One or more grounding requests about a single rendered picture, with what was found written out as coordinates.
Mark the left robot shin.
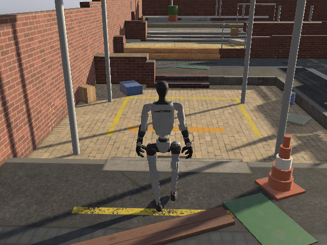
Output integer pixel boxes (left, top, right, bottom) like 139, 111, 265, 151
150, 172, 160, 205

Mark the robot left foot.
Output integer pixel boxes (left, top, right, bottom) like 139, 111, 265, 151
153, 199, 162, 212

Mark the right robot hand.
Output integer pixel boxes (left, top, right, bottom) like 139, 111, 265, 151
181, 146, 193, 159

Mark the robot left forearm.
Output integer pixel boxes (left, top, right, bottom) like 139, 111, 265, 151
136, 124, 146, 146

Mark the left robot hand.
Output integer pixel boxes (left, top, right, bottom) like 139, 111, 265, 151
136, 145, 146, 157

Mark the right robot upper arm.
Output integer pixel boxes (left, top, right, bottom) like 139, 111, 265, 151
173, 102, 186, 131

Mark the left robot upper arm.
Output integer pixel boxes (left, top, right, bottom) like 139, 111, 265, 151
140, 103, 152, 132

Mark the robot right forearm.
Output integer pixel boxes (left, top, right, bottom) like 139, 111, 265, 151
181, 123, 192, 147

